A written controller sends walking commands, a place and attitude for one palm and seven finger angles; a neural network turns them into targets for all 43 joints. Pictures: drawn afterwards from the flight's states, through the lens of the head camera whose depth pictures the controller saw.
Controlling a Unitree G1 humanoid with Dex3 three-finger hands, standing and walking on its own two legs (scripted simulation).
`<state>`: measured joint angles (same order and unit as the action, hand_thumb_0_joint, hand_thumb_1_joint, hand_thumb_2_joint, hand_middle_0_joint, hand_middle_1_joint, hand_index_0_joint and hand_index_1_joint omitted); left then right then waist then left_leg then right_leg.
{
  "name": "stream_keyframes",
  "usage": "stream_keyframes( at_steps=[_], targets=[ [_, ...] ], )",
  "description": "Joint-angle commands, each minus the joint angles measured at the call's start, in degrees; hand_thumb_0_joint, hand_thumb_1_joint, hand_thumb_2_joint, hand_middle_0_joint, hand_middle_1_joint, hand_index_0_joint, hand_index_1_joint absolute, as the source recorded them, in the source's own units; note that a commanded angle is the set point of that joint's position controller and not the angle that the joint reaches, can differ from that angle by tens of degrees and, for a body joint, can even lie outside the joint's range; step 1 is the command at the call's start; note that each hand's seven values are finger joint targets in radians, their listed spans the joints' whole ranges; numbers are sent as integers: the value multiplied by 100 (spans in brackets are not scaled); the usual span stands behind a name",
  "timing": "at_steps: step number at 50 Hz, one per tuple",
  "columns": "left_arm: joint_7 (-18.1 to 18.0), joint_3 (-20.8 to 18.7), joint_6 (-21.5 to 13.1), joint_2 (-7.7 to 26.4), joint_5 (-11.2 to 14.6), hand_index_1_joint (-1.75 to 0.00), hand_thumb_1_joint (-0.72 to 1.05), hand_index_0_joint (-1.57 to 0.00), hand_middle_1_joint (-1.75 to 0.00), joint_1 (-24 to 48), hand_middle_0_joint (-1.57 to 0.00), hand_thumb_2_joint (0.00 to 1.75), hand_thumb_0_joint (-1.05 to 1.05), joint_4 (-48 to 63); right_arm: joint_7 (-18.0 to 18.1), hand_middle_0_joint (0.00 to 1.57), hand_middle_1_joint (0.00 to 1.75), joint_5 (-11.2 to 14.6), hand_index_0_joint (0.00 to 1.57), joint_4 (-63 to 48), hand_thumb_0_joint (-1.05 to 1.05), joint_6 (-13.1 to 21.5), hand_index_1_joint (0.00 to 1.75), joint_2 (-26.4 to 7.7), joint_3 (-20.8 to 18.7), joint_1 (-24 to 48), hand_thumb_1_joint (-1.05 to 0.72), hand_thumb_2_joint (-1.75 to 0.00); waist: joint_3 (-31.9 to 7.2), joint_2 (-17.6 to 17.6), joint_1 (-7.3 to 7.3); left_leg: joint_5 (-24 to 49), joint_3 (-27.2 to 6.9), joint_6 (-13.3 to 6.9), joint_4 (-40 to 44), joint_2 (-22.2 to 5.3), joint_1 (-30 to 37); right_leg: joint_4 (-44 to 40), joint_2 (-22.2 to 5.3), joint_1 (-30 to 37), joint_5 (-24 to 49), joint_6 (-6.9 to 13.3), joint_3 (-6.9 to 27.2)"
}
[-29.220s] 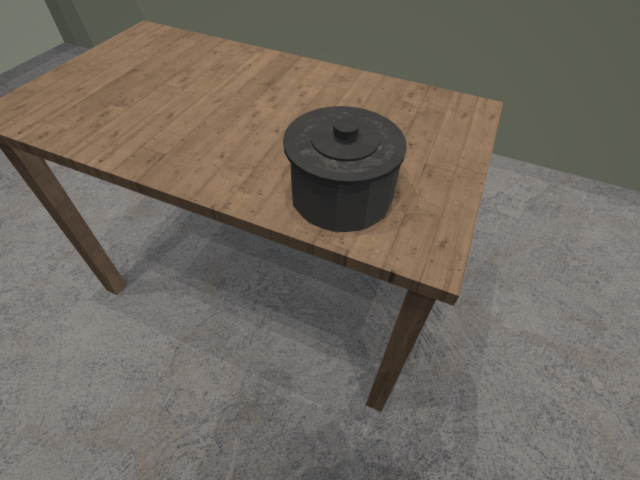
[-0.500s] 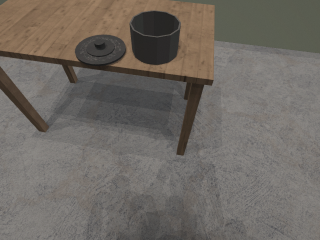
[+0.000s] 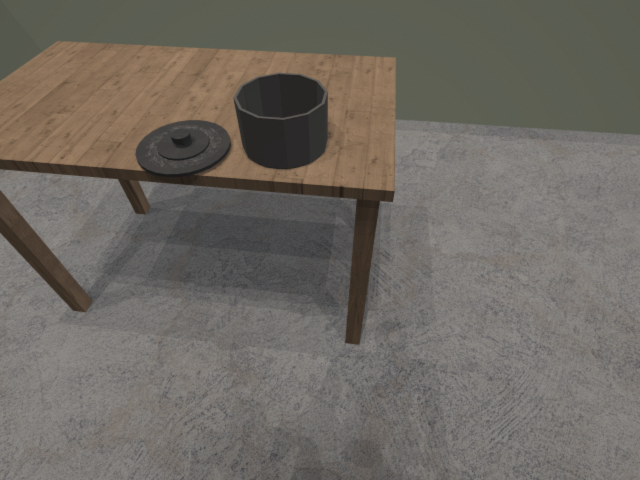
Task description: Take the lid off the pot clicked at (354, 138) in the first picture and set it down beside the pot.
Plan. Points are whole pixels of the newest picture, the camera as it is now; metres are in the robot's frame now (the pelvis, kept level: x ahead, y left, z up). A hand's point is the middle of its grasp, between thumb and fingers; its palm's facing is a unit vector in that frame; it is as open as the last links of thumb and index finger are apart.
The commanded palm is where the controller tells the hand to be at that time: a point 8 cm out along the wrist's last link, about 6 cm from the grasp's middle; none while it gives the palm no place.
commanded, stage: stop stepping back and stand still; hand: left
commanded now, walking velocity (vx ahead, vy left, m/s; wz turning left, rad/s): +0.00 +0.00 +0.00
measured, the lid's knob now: (180, 136) +0.78 +0.33 +0.00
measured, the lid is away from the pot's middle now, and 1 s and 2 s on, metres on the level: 0.23 0.23 0.23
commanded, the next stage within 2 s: let the arm hang, fingers relaxed in 0.14 s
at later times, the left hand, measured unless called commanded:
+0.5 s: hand out of the picture +0.00 +0.17 -0.17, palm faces +0.02 -0.98 -0.20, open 7.3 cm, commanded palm none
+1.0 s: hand out of the picture +0.02 +0.19 -0.18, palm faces +0.01 -0.98 -0.21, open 7.3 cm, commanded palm none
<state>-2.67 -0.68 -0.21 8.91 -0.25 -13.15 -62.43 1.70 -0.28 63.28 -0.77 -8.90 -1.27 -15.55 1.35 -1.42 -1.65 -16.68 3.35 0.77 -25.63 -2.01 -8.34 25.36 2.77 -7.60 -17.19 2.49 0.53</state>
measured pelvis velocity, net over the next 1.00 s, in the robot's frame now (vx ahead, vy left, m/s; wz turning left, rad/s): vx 0.02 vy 0.02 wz -0.01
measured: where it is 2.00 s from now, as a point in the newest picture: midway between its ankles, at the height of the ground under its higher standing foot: outside the picture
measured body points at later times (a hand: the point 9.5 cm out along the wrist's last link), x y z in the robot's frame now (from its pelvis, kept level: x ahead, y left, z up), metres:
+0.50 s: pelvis +0.01 +0.01 +0.00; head +0.03 +0.00 +0.45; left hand +0.00 +0.23 -0.16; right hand -0.02 -0.20 -0.16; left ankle -0.03 +0.13 -0.74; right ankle -0.04 -0.09 -0.74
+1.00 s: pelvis +0.02 +0.02 +0.00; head +0.04 +0.01 +0.45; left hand +0.02 +0.24 -0.16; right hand +0.00 -0.19 -0.16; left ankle -0.03 +0.13 -0.74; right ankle -0.04 -0.09 -0.74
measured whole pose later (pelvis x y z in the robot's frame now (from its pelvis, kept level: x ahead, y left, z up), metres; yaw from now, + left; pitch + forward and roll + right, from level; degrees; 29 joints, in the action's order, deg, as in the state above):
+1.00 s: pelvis +0.02 +0.02 +0.00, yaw +0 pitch +0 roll +0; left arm -2.9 -0.9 -0.1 8.0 -0.3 -15.5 -64.1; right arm 2.5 -0.2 64.6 -0.1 -6.9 -0.9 -16.5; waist 2.5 -0.5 -1.4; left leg -17.6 4.3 -0.8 -24.3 -0.5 -6.9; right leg 24.4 1.2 -6.5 -18.0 0.9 1.5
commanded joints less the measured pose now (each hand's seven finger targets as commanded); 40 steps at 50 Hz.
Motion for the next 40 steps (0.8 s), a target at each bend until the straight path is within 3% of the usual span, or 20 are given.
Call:
stream_keyframes(
  at_steps=[1,13,24,27,34,40],
  targets=[
    [-4,-96,-68,611,18,-30,90,-20,-30,-364,-20,90,0,122,60,20,30,-26,20,-115,0,17,30,-408,-78,-457,-90,-90,216,188,27,1030,-291,-238,216,-339,-20,-560,-753,-231,1991,-12,690],
    [-10,-76,-94,498,30,-30,90,-20,-30,-565,-20,90,0,-7,88,20,30,-15,20,-27,0,41,30,-379,-70,-588,-90,-90,62,238,28,1293,-315,-255,248,-389,190,-554,-721,-158,2112,-7,605],
    [-16,-61,-73,381,13,-30,90,-20,-30,-659,-20,90,0,-75,114,20,30,-13,20,24,0,65,30,-299,-62,-634,-90,-90,267,50,34,1424,-375,-298,346,-433,227,-496,-666,-355,1785,24,525],
    [-14,-68,-86,375,15,-30,90,-20,-30,-682,-20,90,0,-69,120,20,30,-12,20,29,0,89,30,-306,-60,-675,-90,-90,82,142,33,1646,-367,-312,317,-448,301,-450,-686,-221,2023,10,509],
    [-24,-70,-68,338,7,-30,90,-20,-30,-688,-20,90,0,-63,130,20,30,-16,20,34,0,86,30,-274,-68,-646,-90,-90,246,132,40,1730,-397,-327,342,-442,302,-407,-671,-340,1929,-1,464],
    [-19,-76,-69,361,12,-30,90,-20,-30,-686,-20,90,0,-45,134,20,30,-15,20,41,0,103,30,-297,-60,-668,-90,-90,138,137,40,1916,-401,-344,326,-447,361,-376,-700,-257,2051,-13,450]
  ],
)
